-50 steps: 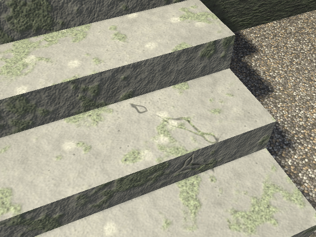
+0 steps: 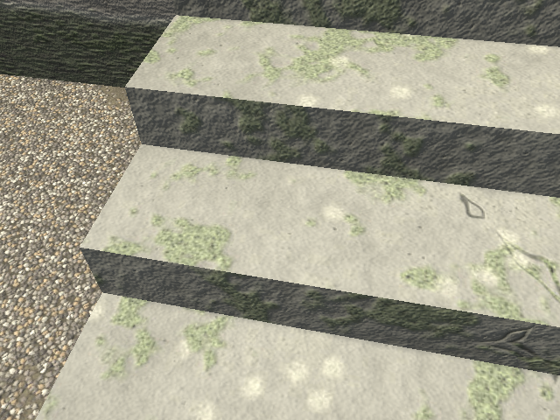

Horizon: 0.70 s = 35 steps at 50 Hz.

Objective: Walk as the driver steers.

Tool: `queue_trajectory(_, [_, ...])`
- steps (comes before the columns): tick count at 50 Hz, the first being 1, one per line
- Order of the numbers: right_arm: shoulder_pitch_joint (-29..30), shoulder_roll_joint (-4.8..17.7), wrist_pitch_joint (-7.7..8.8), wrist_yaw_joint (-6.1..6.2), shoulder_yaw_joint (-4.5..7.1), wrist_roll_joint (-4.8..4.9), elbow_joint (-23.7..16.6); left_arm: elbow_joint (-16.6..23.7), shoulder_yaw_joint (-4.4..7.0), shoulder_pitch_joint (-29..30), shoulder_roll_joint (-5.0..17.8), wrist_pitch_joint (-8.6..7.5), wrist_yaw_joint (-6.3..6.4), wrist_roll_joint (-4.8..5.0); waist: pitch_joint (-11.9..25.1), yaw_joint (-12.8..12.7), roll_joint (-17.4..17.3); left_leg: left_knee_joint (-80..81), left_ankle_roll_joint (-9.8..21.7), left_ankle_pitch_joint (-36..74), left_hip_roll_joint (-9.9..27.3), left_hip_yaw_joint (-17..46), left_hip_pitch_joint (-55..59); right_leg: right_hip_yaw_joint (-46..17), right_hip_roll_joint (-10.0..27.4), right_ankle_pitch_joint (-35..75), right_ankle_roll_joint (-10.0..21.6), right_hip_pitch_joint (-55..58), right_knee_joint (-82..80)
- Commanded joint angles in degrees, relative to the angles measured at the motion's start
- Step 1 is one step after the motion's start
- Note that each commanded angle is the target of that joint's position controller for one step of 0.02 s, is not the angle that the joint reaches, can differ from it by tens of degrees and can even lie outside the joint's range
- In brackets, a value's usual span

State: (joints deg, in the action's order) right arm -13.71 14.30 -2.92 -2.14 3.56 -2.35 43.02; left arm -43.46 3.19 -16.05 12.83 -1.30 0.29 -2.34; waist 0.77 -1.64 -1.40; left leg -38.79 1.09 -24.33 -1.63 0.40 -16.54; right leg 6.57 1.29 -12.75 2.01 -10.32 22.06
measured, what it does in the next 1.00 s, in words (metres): climbs: left foot, then right foot 0.18 m higher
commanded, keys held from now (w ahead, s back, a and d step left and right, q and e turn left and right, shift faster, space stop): w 1.00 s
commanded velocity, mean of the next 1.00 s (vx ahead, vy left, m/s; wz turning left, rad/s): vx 0.46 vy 0.00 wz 0.06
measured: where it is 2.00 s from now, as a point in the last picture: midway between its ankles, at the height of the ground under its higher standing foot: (365, 79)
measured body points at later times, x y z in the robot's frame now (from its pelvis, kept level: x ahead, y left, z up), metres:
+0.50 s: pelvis +0.14 -0.02 -0.01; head +0.17 -0.03 +0.44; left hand +0.36 +0.20 -0.09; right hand +0.05 -0.27 -0.15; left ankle -0.03 +0.10 -0.75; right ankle +0.22 -0.14 -0.46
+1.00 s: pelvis +0.45 -0.11 +0.16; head +0.45 -0.13 +0.61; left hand +0.33 +0.08 +0.02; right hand +0.66 -0.29 +0.06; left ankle +0.53 +0.06 -0.25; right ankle +0.38 -0.16 -0.57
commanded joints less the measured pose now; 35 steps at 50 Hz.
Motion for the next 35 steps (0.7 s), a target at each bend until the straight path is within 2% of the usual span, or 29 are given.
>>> queue_trajectory(1, [-0.1, 1.9, 2.87, 0.74, -0.31, 0.08, -2.8, 2.6, 1.96, 1.4, 7.9, -0.04, -0.23, 1.24, -1.4, 2.7, 8.6, 20.4, 3.6, 8.5, -2.2, -4.9, 10.2, -11.2, 10.8, -5.4, 7.6, -3.3, -7.1])
queue_trajectory(2, [-2.6, 2.2, 3.85, 1.07, -0.46, -0.41, -1.4, 2.9, 1.28, 2.4, 6.0, -0.19, -0.11, 1.64, -0.1, 4.2, 5.7, 23.1, 4.1, 11.5, -0.6, -1.9, 18.0, -9.1, 8.8, -1.5, 5.8, -7.9, -2.7])
queue_trajectory(3, [-7.1, 4.2, 4.94, 1.48, -0.42, -1.33, -0.2, 4.5, 0.08, 5.0, 2.3, -0.64, -0.17, 1.42, 2.0, 6.3, -1.3, 26.6, 4.7, 7.5, 8.3, 9.4, 25.4, -4.7, 5.3, -3.4, 3.6, -14.9, 8.2])
queue_trajectory(4, [-9.8, 12.0, 4.96, 2.04, 1.48, -0.44, 0.6, 7.8, -0.84, 6.5, 0.3, -1.36, -0.24, 1.02, -1.0, 6.4, -13.5, 29.3, 9.5, 3.3, 19.2, 26.4, 26.0, 0.8, -1.8, -13.6, 0.6, -28.2, 15.1])
queue_trajectory(5, [-11.3, 11.4, 5.07, 2.42, 1.83, -0.13, 1.6, 7.6, 0.39, 9.2, 5.8, -1.08, -0.15, -0.32, -5.3, 8.2, -8.3, 30.5, 13.6, 2.3, 21.8, 27.4, 20.8, -3.9, 0.8, -15.7, 0.4, -29.4, 23.7])
queue_trajectory(6, [-8.6, 8.7, 5.30, 2.34, 0.93, -0.05, 1.3, 6.8, 0.91, 8.1, 6.7, -0.88, -0.61, -0.04, -6.4, 5.9, -5.8, 31.3, 13.7, -0.2, 19.7, 24.8, 19.2, -5.6, 1.4, -13.4, 0.3, -30.3, 29.1])
queue_trajectory(7, [-6.1, 6.6, 5.32, 2.08, 0.24, 0.03, 1.0, 5.1, 0.97, 5.7, 6.6, -0.69, -1.08, 0.38, -7.0, 4.3, -5.5, 31.8, 12.6, 0.5, 17.1, 21.5, 17.9, -5.5, 1.8, -11.3, 0.2, -30.7, 33.9])
queue_trajectory(8, [-4.4, 5.7, 5.58, 2.08, -0.11, 0.42, 0.6, 4.2, 1.20, 4.1, 6.9, -0.64, -1.60, 0.31, -6.2, 2.9, -4.7, 32.3, 11.4, 3.1, 15.1, 18.3, 17.2, -5.5, 2.2, -7.9, 0.1, -30.3, 36.1])
queue_trajectory(10, [-4.2, 5.0, 6.61, 1.81, -0.34, 0.71, 1.2, 2.6, 0.84, 2.5, 5.2, -0.64, -2.08, -0.13, -4.1, 1.8, -3.5, 30.6, 10.9, 19.5, 12.6, 12.2, 15.8, -4.4, 1.9, -2.6, -0.4, -28.7, 41.6])
queue_trajectory(11, [-5.6, 5.0, 6.96, 1.68, -0.18, 0.79, 2.0, 1.7, 0.52, 0.3, 3.7, -0.58, -1.84, -0.47, -1.9, 1.4, -3.9, 28.9, 11.9, 27.9, 12.5, 10.0, 14.7, -3.2, 1.1, -2.5, -0.7, -27.1, 47.4])
queue_trajectory(12, [-7.2, 5.2, 7.16, 1.61, 0.09, 0.76, 3.0, 1.1, 0.43, -0.3, 3.0, -0.23, -1.32, -0.44, -1.0, 1.6, -5.7, 27.8, 13.5, 29.4, 12.8, 9.6, 14.2, -2.1, 0.9, -4.7, -0.6, -28.2, 55.1])
queue_trajectory(14, [-10.2, 5.4, 7.41, 1.90, 0.20, 0.89, 4.5, 2.9, 0.66, 4.9, 3.4, 0.39, -0.66, -0.31, -3.7, 3.0, -4.5, 28.1, 16.6, 26.0, 15.1, 12.4, 16.3, -2.7, 1.7, -8.4, -0.6, -39.0, 67.0])
queue_trajectory(17, [-17.1, 6.2, 7.96, 3.19, 0.35, 0.11, 8.2, 7.2, 0.40, 13.4, 2.7, 0.88, 0.49, -0.11, -7.4, 4.4, -2.3, 29.2, 17.9, 20.2, 19.2, 16.8, 27.4, -6.1, 2.9, -15.8, 0.2, -61.0, 82.7])
queue_trajectory(18, [-18.7, 6.4, 8.22, 3.51, 0.33, -0.35, 9.1, 8.9, -0.12, 16.0, 1.4, 0.97, 0.69, 0.08, -8.1, 4.9, -3.1, 29.1, 17.5, 19.6, 20.2, 17.2, 30.1, -6.9, 2.6, -20.0, 0.6, -67.6, 89.4])
queue_trajectory(20, [-19.6, 6.2, 8.84, 4.01, 0.03, -0.40, 10.8, 11.6, -1.11, 19.3, 0.3, 1.08, 0.79, 0.13, -8.9, 4.3, -1.6, 30.3, 15.5, 13.1, 21.3, 16.2, 31.6, -9.1, 3.2, -24.3, 1.9, -76.2, 94.3])
queue_trajectory(21, [-19.2, 6.2, 9.01, 4.08, -0.35, -0.28, 11.7, 13.4, -2.09, 22.7, -1.1, 1.01, 0.88, 0.45, -10.5, 4.6, -1.5, 31.9, 14.2, 11.8, 21.2, 14.6, 29.6, -7.8, 3.0, -26.8, 2.4, -79.3, 95.9])
queue_trajectory(22, [-20.7, 6.0, 9.30, 3.86, -0.66, -0.38, 13.1, 15.3, -2.84, 25.9, -2.5, 0.93, 1.34, 0.63, -11.2, 5.7, -3.9, 31.8, 14.1, 12.8, 22.0, 14.6, 30.2, -7.1, 2.3, -30.8, 3.3, -84.6, 103.0])
queue_trajectory(24, [-19.8, 6.1, 9.78, 3.67, -1.29, 0.20, 15.1, 19.5, -4.46, 31.3, -3.6, 0.45, 1.52, 1.09, -13.4, 4.7, -2.6, 35.2, 10.7, 11.3, 21.5, 9.4, 26.0, -6.3, 4.0, -34.2, 4.4, -86.1, 97.3])
queue_trajectory(25, [-20.0, 4.4, 8.97, 3.94, -2.10, 1.55, 17.2, 22.8, -6.13, 35.5, -5.0, 0.45, 1.36, 1.05, -14.6, 4.7, -1.9, 39.2, 8.0, 15.3, 17.9, 5.4, 18.9, -4.4, 5.5, -35.3, 5.4, -79.7, 86.3])
queue_trajectory(26, [-20.5, 4.2, 8.30, 4.41, -2.63, 1.68, 18.2, 24.4, -6.49, 36.1, -4.5, 0.54, 0.77, 1.30, -13.4, 5.0, -2.2, 43.3, 8.2, 21.0, 16.5, 2.7, 15.4, -0.6, 5.1, -32.4, 5.0, -71.5, 79.1])
queue_trajectory(27, [-15.2, 4.6, 7.48, 4.09, -2.68, 2.98, 16.4, 23.3, -7.77, 28.7, -6.8, 1.27, -0.41, 1.40, -7.8, 0.9, 1.2, 46.9, 7.9, 34.1, 14.2, -2.5, 0.8, 1.0, 5.2, -18.3, 6.9, -41.8, 62.7])
queue_trajectory(28, [-10.4, 7.5, 7.71, 3.30, -2.31, 4.26, 12.4, 18.6, -6.32, 18.3, -4.7, 1.33, -0.97, 1.40, 2.5, -2.3, -1.2, 39.3, 8.9, 71.0, 13.1, -4.4, -5.5, 4.5, -0.9, -10.0, 6.8, -17.1, 59.9])
queue_trajectory(29, [-9.5, 14.5, 8.51, 2.54, -0.48, 4.59, 11.3, 13.6, -3.98, 3.9, -0.8, 1.67, -0.67, 1.23, 13.6, -8.5, -6.9, 26.7, 8.3, 96.2, 14.6, -4.1, -2.3, 4.2, -5.0, -7.6, 6.3, -1.5, 60.2])
queue_trajectory(30, [-8.4, 19.0, 9.17, 2.23, 1.46, 6.02, 11.2, 9.5, -2.12, -8.4, 1.9, 2.25, -0.01, 0.93, 22.5, -15.4, -9.7, 11.8, 6.6, 108.5, 15.4, -2.8, 5.0, -0.1, -6.7, -8.8, 6.1, 6.6, 51.5])
queue_trajectory(31, [-9.5, 18.4, 9.87, 1.61, 2.08, 5.73, 11.2, 5.9, 0.25, -14.0, 8.0, 2.06, 0.15, -0.60, 24.4, -16.6, -4.4, -8.6, 5.1, 90.3, 12.3, 1.7, 4.1, -11.4, -5.2, -14.4, 7.7, 11.0, 39.6])
queue_trajectory(32, [-8.5, 8.3, 10.71, -0.70, 0.47, 5.62, 7.8, 2.0, 2.49, -16.7, 17.7, 1.71, 1.84, -0.65, 24.8, -12.2, 23.6, -37.0, 1.6, 17.7, -5.6, 6.0, -12.5, -47.9, 14.1, -4.0, 12.6, 14.0, 12.5])
queue_trajectory(33, [-10.7, 3.6, 11.02, -1.28, 0.02, 1.79, 7.9, 2.2, 3.22, -12.9, 17.2, 1.63, 2.31, 0.32, 28.5, -8.8, 18.2, -57.2, 3.1, 12.2, -7.8, 19.3, -14.6, -63.5, 17.2, -4.9, 9.6, 10.9, 1.4])
queue_trajectory(34, [-10.0, 0.3, 10.08, -1.38, -0.45, 1.09, 5.6, 1.0, 2.41, -4.9, 14.2, 1.26, 1.67, 0.80, 21.0, -2.0, 11.6, -61.1, 3.7, 15.7, -4.5, 16.9, -18.9, -60.2, 16.5, -21.6, 8.8, 2.4, 1.2])
queue_trajectory(35, [-6.5, -1.4, 9.17, -0.98, -1.13, -0.20, 3.7, -1.8, 1.40, 0.4, 8.7, 0.53, 1.06, 0.86, 8.9, 1.3, 3.4, -59.2, 4.0, 19.2, -0.7, 10.0, -23.2, -53.3, 14.5, -28.8, 8.0, -6.7, 2.6])
Keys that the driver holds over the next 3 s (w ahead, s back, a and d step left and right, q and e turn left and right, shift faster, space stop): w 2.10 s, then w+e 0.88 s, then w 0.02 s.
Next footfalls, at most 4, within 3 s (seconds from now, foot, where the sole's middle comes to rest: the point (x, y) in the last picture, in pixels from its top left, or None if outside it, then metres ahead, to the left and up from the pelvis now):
0.06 left None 0.01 0.10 -0.78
0.60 right None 0.42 -0.17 -0.60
1.22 left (323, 229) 0.82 -0.03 -0.43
1.68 right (419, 84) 1.11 -0.25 -0.25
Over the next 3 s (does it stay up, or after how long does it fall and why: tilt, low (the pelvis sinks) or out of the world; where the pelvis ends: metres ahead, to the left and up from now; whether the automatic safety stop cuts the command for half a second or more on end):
stays up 1.74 -0.22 0.79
